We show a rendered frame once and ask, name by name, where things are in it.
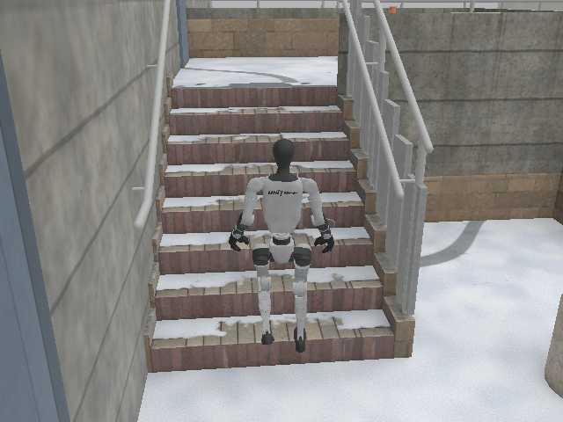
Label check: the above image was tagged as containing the right robot foot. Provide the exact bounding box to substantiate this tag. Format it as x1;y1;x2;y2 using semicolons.
294;327;306;353

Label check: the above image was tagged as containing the robot left upper arm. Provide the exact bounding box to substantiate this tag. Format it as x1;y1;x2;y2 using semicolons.
240;177;265;226

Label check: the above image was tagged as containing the robot left thigh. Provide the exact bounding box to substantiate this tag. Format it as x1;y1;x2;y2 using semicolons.
252;244;272;291

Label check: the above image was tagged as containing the robot right hand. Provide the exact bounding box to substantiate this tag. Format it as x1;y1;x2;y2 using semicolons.
314;235;334;253

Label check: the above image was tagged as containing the left robot forearm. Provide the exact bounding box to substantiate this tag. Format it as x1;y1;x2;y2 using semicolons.
232;212;249;239

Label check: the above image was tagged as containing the robot left hand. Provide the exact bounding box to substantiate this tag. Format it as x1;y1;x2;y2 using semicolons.
229;230;249;251

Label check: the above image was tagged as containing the right robot forearm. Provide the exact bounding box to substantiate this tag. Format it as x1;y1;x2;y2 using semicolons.
317;213;332;239

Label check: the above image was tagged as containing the robot right upper arm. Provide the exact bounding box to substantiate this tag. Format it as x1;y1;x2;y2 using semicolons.
301;178;325;226

